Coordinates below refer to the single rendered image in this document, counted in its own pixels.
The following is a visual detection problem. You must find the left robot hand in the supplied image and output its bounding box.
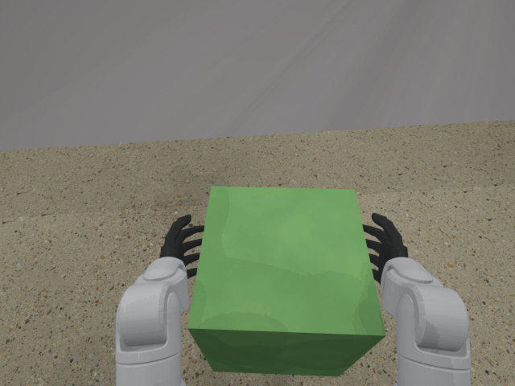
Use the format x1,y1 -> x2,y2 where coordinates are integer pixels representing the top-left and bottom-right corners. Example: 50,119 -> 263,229
159,215 -> 204,279

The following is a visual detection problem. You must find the right robot hand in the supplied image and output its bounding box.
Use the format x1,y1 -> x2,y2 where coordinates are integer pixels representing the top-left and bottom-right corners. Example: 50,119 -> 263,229
362,213 -> 408,284

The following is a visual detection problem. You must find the left robot forearm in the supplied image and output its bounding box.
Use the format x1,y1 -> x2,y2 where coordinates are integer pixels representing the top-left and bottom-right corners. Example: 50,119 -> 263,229
115,257 -> 190,386

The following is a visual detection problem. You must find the carton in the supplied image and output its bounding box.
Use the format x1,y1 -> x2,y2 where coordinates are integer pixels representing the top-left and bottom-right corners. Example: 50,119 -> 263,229
187,186 -> 386,376

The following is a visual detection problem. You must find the right robot forearm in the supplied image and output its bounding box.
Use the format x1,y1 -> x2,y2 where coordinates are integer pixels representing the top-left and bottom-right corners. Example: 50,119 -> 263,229
381,257 -> 471,386

